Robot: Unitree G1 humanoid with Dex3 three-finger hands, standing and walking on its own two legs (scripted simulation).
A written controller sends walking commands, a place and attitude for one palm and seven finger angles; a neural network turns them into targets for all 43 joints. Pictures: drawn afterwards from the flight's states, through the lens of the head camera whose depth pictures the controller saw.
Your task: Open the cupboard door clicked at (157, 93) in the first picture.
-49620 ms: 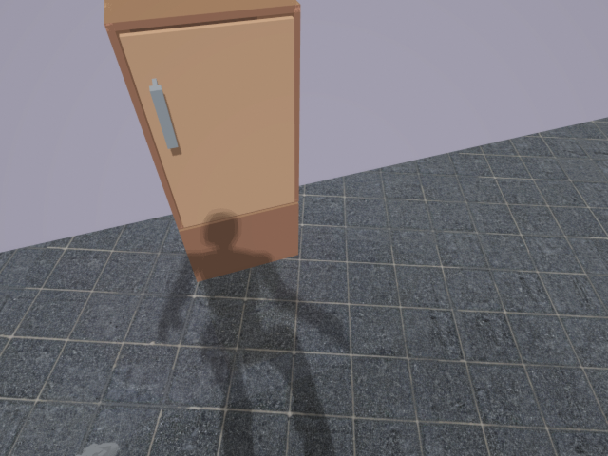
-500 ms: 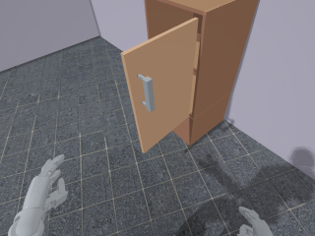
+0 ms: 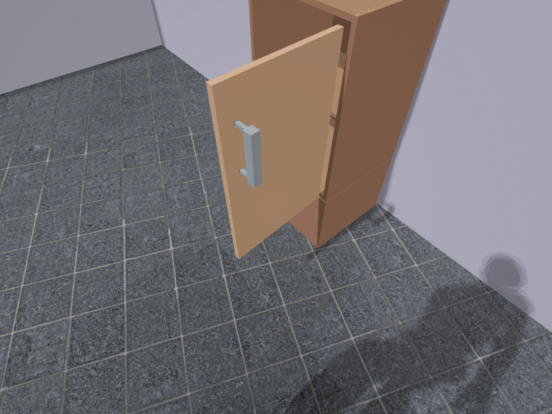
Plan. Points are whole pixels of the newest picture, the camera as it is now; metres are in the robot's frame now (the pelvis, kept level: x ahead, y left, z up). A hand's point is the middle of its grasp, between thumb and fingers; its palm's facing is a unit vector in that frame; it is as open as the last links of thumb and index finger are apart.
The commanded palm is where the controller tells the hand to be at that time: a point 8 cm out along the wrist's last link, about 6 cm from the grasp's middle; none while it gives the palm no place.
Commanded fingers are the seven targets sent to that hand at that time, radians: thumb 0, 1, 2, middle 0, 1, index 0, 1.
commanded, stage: let the arm hang, fingers relaxed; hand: left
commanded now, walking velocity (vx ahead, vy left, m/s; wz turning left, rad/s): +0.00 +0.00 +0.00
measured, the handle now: (246, 154) +0.62 +0.10 -0.01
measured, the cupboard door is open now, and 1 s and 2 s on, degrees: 94 94 94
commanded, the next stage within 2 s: look to check the result in 0.48 s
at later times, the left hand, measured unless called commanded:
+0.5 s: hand out of the picture -0.01 +0.16 -0.18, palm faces +0.05 -0.98 -0.18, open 7.3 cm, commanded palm none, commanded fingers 0.00 0.90 0.90 -0.20 -0.30 -0.20 -0.30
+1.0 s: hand out of the picture +0.01 +0.16 -0.17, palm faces +0.04 -0.98 -0.19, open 7.4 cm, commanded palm none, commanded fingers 0.00 0.90 0.90 -0.20 -0.30 -0.20 -0.30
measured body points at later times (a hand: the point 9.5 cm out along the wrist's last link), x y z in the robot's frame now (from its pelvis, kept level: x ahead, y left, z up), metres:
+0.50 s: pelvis +0.00 +0.00 +0.00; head +0.01 +0.00 +0.45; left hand -0.01 +0.22 -0.16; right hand -0.02 -0.20 -0.17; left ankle +0.04 +0.12 -0.74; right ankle +0.01 -0.08 -0.74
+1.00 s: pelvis +0.02 +0.00 +0.00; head +0.03 -0.01 +0.45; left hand +0.01 +0.22 -0.16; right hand +0.01 -0.21 -0.17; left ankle +0.04 +0.12 -0.74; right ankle +0.01 -0.08 -0.74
